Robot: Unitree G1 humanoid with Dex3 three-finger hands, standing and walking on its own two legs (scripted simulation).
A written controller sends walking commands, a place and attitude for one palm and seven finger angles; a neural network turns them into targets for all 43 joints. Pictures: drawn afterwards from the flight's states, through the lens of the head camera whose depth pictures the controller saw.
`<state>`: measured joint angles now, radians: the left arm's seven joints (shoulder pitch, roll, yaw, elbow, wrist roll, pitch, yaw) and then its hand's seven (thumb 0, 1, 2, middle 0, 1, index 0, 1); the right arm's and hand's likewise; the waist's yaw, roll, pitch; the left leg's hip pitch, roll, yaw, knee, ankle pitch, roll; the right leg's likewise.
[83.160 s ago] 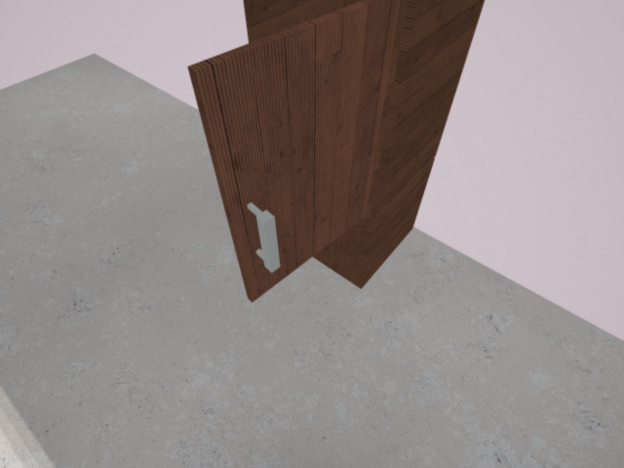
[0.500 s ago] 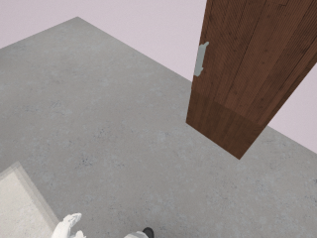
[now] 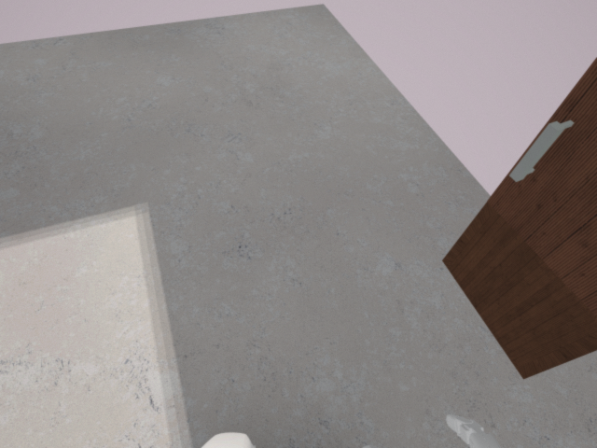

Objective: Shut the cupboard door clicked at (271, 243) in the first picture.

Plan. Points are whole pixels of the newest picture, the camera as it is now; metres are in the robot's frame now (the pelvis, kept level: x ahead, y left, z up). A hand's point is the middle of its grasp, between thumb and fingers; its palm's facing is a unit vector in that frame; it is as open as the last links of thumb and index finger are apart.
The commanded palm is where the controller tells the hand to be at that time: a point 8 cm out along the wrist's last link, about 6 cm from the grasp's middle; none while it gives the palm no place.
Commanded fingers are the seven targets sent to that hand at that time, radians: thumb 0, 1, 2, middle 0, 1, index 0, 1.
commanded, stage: walk to a spot facing it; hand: left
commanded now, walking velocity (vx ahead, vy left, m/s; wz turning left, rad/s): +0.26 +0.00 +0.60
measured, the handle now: (541, 151) +0.76 -0.49 -0.08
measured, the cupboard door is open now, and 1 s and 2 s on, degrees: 4 4 4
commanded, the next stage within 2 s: turn to face it in 0.74 s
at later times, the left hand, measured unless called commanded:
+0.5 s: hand out of the picture +0.08 +0.17 -0.12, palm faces +0.31 -0.91 -0.27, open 7.4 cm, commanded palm none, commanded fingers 0.00 0.90 0.90 -0.20 -0.30 -0.20 -0.30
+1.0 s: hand out of the picture +0.07 +0.25 -0.18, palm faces +0.58 -0.79 -0.20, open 7.4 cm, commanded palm none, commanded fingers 0.00 0.90 0.90 -0.20 -0.30 -0.20 -0.30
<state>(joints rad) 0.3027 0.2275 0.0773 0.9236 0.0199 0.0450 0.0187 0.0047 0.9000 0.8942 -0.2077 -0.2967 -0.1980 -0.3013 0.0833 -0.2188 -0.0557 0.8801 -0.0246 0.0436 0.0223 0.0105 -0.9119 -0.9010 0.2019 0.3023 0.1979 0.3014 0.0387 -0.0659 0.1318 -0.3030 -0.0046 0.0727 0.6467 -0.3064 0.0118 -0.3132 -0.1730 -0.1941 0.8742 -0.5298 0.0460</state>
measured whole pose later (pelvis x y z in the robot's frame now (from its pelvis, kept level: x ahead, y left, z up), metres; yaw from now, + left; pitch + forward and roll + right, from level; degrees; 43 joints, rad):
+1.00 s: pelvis +0.17 +0.08 +0.01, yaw +31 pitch -1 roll -2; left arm 0.28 0.21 0.07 0.98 0.02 0.02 0.03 0.01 0.91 0.89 -0.20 -0.30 -0.19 -0.30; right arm 0.07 -0.21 -0.01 0.89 -0.02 -0.03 -0.02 0.01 -0.91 -0.90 0.20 0.30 0.20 0.30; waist 0.05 -0.04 0.14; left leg -0.34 -0.02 0.16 0.59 -0.24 0.12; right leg -0.47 -0.13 -0.02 1.21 -0.40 0.05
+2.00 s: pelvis +0.25 +0.09 +0.02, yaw -2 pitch +2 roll +0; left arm 0.21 0.19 0.08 0.89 0.02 0.04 0.00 0.00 0.90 0.89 -0.21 -0.30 -0.20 -0.30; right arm 0.11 -0.21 -0.05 0.87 -0.01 0.04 -0.02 0.01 -0.91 -0.90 0.20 0.30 0.20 0.30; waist 0.03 -0.01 0.08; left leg -0.40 0.04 0.01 0.75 -0.39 -0.09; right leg -0.26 0.04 0.10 0.54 -0.31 -0.01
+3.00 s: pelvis +0.31 +0.06 +0.01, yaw -36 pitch +3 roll -1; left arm 0.25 0.22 0.08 0.91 0.01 0.05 0.00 0.01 0.90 0.89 -0.21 -0.30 -0.20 -0.30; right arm 0.10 -0.21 -0.03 0.84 -0.01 0.02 -0.02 0.01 -0.91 -0.90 0.20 0.30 0.20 0.30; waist 0.03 -0.03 0.06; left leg -0.33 0.01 0.01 0.57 -0.29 -0.04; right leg -0.29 0.11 0.18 0.60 -0.35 -0.02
